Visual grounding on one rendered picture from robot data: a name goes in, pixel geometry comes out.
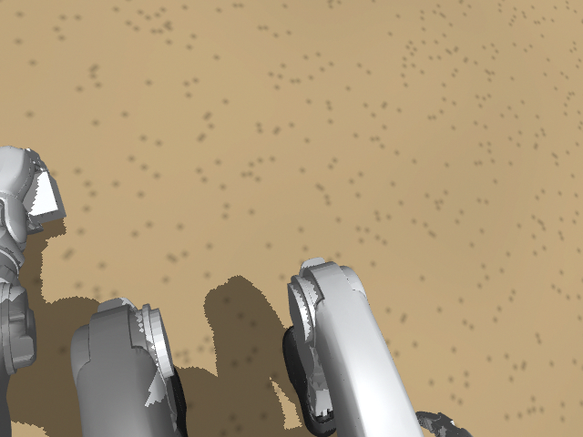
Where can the left robot hand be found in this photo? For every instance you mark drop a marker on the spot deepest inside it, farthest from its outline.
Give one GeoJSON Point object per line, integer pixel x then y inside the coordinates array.
{"type": "Point", "coordinates": [17, 169]}

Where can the left robot arm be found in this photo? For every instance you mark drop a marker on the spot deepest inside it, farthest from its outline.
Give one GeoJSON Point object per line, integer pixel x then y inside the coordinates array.
{"type": "Point", "coordinates": [17, 321]}

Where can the right robot foot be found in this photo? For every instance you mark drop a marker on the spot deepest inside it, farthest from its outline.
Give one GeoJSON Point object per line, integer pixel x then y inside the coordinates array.
{"type": "Point", "coordinates": [318, 426]}

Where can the small box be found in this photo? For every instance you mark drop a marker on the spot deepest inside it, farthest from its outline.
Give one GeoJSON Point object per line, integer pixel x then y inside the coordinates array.
{"type": "Point", "coordinates": [43, 199]}

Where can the left robot foot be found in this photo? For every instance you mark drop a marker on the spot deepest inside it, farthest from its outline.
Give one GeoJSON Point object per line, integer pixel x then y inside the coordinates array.
{"type": "Point", "coordinates": [180, 405]}

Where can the right robot hand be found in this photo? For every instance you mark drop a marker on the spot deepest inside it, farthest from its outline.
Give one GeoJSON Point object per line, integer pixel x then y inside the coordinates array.
{"type": "Point", "coordinates": [441, 425]}

